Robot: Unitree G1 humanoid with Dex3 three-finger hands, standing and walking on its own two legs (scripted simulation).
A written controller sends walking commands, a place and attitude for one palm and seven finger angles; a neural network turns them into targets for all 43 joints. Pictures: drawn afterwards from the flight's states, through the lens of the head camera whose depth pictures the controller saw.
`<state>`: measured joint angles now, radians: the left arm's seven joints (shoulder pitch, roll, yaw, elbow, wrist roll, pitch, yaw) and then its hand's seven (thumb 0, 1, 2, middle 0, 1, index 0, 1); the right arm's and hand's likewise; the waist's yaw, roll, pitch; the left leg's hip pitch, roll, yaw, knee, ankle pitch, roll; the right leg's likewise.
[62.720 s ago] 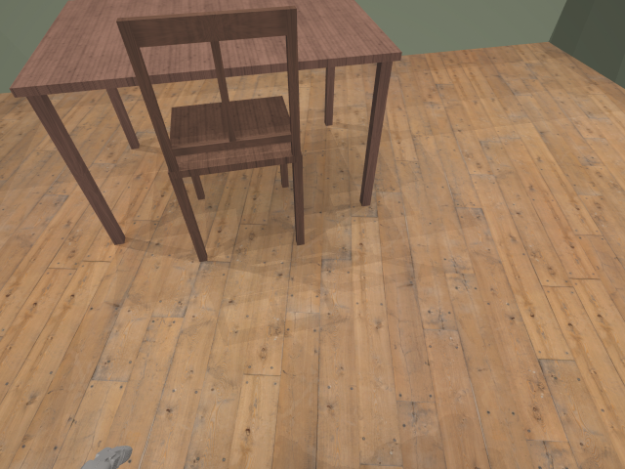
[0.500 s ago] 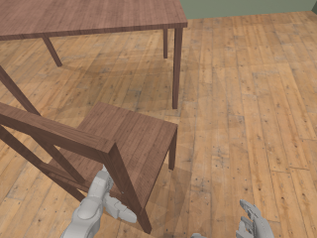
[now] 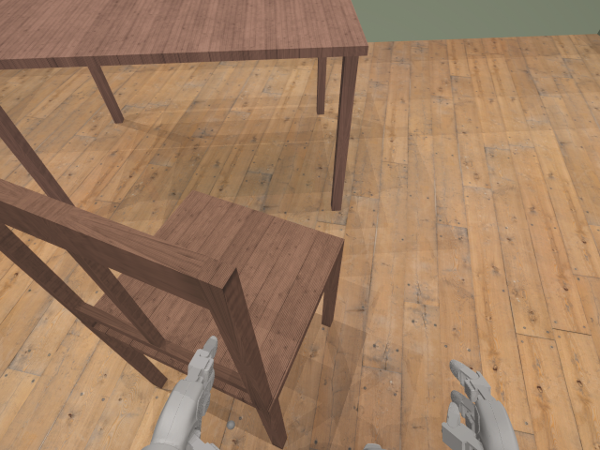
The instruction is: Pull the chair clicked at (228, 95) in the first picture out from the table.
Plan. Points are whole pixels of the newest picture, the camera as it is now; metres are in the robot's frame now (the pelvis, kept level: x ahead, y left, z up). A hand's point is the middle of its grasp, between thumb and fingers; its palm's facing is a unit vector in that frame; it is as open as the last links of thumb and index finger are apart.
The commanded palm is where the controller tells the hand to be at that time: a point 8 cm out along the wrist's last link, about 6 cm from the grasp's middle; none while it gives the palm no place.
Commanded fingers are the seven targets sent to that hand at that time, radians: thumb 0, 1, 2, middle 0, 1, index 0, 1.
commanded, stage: draw the fingers out of the gap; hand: left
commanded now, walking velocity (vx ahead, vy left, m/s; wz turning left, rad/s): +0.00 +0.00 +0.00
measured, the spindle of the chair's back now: (124, 302) +0.33 +0.27 -0.01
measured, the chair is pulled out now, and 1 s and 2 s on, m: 0.63 0.63 0.63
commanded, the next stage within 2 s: draw the hand back to the body in 0.32 s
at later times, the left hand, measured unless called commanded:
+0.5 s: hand out of the picture +0.12 +0.10 -0.01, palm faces -0.09 -1.00 -0.03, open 17.5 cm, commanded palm +0.09 +0.16 +0.01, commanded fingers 0.00 -0.55 0.20 0.00 0.00 0.00 0.00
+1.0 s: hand (122, 434) +0.15 +0.17 +0.09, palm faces +0.07 -0.97 -0.21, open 17.2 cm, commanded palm +0.11 +0.22 +0.11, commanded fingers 0.00 -0.22 0.36 -0.05 -0.07 -0.05 -0.07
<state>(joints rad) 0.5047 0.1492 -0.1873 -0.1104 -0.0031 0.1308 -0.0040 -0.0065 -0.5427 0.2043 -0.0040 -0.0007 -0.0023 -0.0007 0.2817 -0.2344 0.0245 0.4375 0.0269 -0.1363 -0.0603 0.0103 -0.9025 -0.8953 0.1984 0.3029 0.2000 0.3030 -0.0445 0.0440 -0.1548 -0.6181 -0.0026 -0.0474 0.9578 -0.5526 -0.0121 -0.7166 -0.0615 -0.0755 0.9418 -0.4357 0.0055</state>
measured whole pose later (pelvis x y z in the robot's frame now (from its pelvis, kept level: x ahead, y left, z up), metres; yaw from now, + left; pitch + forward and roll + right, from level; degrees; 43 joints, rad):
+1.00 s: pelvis -0.02 +0.00 -0.01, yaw -1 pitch +9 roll -1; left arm 0.75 0.27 0.09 -0.47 -0.16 -0.18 -0.05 -0.01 -0.48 0.24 -0.02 -0.01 -0.01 -0.01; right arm 0.29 -0.19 0.00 0.48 0.06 -0.16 -0.11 0.01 -0.90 -0.90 0.20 0.30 0.20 0.30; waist 0.02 0.06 -0.16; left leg -0.61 0.02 -0.05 1.02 -0.57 -0.02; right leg -0.70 -0.04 -0.08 0.98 -0.44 0.00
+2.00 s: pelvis +0.01 +0.00 +0.06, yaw -2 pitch -4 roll -1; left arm 0.50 0.34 0.33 -0.41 -0.05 -0.11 0.14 0.02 0.87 0.90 -0.21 -0.30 -0.21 -0.30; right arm 0.22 -0.22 0.00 0.66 0.01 -0.17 -0.08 0.01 -0.90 -0.90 0.20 0.30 0.20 0.30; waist 0.05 0.07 0.01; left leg -0.03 0.02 -0.01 0.43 -0.34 -0.01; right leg -0.15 -0.03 -0.05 0.45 -0.23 0.01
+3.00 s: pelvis -0.08 +0.01 +0.05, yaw -2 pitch +1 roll +0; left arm 0.56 0.44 0.43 -0.52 -0.02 -0.20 0.19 0.02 0.88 0.90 -0.22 -0.30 -0.21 -0.30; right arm 0.23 -0.22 0.00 0.58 0.01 -0.07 -0.09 0.01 -0.90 -0.90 0.20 0.30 0.20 0.30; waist 0.00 -0.02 0.03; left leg -0.33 0.00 0.00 0.57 -0.26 0.00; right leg -0.41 -0.03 -0.01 0.51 -0.14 0.02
